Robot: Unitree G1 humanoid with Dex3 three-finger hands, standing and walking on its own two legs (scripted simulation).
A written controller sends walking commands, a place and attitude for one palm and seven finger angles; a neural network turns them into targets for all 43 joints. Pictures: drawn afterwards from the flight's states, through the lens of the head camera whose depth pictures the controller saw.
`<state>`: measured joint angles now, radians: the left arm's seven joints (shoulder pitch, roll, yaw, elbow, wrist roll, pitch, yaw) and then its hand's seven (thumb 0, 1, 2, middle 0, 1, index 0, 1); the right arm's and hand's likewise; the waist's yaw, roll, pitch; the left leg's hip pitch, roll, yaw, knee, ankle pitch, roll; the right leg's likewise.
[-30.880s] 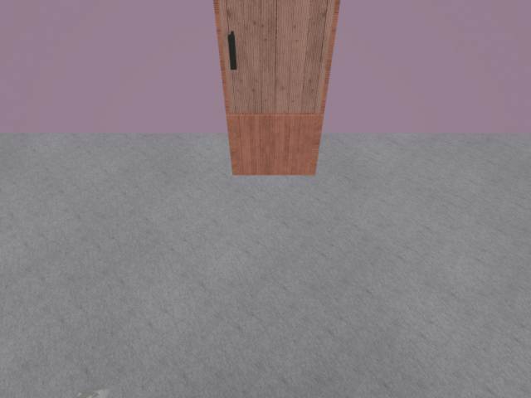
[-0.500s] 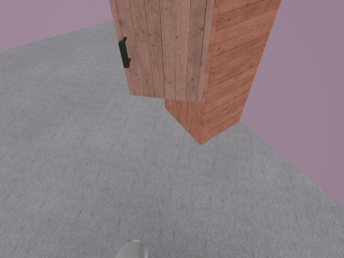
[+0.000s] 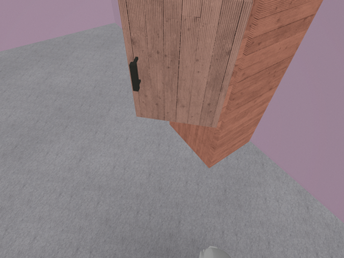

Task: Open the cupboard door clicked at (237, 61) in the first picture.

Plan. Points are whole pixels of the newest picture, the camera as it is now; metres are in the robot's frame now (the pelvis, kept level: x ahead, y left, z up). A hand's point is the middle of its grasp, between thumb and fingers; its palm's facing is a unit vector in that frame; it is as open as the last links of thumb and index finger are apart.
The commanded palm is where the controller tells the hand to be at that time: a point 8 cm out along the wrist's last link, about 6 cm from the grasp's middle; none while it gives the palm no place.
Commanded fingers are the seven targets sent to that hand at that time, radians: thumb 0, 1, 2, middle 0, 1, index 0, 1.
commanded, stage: take the last steps up to it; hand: left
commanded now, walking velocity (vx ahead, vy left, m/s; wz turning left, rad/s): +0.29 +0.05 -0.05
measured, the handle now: (136, 74) +0.78 +0.21 -0.05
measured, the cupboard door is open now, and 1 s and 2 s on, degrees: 45 45 45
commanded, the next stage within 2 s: come to a stop and stand still in 0.30 s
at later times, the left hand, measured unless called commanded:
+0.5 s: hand (114, 240) +0.19 +0.17 -0.17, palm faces +0.05 -0.97 -0.22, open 7.2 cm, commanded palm none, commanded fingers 0.00 0.90 0.90 -0.20 -0.30 -0.20 -0.30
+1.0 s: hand (114, 234) +0.20 +0.18 -0.17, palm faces +0.02 -0.97 -0.26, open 7.4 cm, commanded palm none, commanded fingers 0.00 0.90 0.90 -0.20 -0.30 -0.20 -0.30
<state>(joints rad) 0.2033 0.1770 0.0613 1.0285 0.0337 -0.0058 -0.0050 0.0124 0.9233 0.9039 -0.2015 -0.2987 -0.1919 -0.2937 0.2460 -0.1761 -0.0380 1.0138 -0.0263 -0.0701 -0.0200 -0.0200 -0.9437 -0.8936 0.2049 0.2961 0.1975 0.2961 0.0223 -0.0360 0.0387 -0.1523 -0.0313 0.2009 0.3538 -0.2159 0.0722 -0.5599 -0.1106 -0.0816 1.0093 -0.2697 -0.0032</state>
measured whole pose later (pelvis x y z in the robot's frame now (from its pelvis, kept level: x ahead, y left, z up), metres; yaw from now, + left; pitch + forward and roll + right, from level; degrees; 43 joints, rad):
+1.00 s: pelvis +0.17 -0.02 -0.01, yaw -1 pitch +0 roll +1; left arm 0.27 0.19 0.04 1.00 0.03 0.03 0.02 0.01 0.91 0.90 -0.20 -0.30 -0.19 -0.29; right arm 0.18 -0.20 -0.05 1.02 -0.02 0.07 -0.01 0.00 -0.90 -0.89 0.20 0.30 0.20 0.30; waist 0.01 0.01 0.01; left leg -0.43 0.04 0.03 0.65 -0.32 -0.02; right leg -0.21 -0.03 -0.06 0.55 -0.34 -0.02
